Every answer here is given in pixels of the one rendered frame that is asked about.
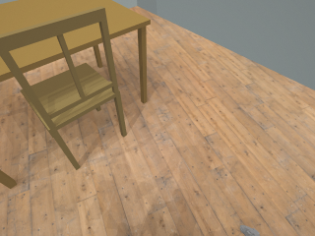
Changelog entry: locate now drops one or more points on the robot right hand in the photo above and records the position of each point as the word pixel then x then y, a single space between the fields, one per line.
pixel 248 231

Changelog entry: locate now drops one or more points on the table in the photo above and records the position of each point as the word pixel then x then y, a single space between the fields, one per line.
pixel 21 14

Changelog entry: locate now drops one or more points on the chair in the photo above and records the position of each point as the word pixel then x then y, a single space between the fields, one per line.
pixel 63 98

